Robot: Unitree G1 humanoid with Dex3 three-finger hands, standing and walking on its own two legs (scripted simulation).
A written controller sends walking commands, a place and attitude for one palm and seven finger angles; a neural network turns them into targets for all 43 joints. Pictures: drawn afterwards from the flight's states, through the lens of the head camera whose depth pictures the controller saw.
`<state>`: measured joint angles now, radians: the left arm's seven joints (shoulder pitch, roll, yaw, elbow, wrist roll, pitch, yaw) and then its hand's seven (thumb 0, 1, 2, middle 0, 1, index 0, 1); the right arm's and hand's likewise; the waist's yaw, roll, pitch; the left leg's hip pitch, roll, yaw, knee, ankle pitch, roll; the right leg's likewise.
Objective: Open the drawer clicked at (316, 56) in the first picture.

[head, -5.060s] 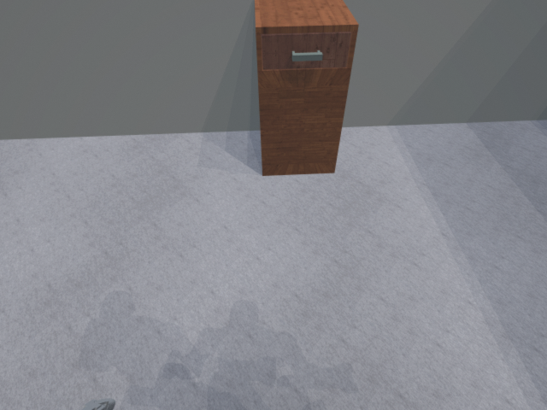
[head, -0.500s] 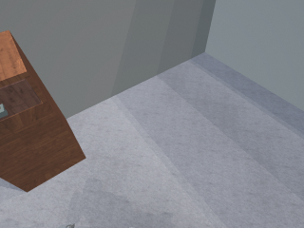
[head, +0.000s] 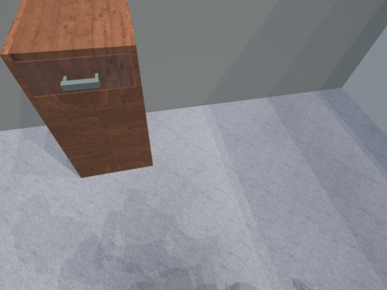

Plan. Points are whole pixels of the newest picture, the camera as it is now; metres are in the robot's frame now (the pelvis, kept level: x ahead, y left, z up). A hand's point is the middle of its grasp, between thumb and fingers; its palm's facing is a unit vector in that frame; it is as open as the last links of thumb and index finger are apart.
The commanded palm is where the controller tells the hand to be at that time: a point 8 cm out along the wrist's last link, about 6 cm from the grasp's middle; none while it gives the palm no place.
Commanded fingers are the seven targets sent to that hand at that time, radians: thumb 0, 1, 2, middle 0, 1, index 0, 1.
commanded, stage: turn to face it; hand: left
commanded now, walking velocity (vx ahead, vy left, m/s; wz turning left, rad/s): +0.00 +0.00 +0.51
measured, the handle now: (81, 80) +0.73 +0.45 -0.08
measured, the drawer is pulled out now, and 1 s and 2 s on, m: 0.00 0.00 0.00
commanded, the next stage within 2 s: take the last steps up to it in 0.42 s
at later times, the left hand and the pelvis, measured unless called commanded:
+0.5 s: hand out of the picture +0.03 +0.16 -0.13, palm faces +0.25 -0.93 -0.27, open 7.4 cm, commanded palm none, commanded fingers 0.00 0.90 0.90 -0.20 -0.30 -0.20 -0.30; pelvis -0.01 -0.04 +0.01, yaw +14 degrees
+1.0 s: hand out of the picture +0.00 +0.19 -0.16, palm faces +0.34 -0.92 -0.19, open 7.4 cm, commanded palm none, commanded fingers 0.00 0.90 0.90 -0.20 -0.30 -0.20 -0.30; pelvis +0.04 +0.01 +0.01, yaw +18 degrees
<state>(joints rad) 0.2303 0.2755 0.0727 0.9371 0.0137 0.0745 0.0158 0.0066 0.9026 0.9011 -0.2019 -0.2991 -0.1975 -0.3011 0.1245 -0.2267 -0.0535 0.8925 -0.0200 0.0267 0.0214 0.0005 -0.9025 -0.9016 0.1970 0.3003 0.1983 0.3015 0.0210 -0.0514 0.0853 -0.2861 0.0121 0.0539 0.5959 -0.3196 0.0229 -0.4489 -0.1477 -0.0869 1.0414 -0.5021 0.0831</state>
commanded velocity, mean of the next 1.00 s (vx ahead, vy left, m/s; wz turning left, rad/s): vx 0.15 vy -0.01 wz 0.19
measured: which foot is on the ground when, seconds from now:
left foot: down 0.00-0.30, up 0.32-0.70, down 0.72-1.00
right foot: up 0.00-0.28, down 0.30-0.72, up 0.74-1.00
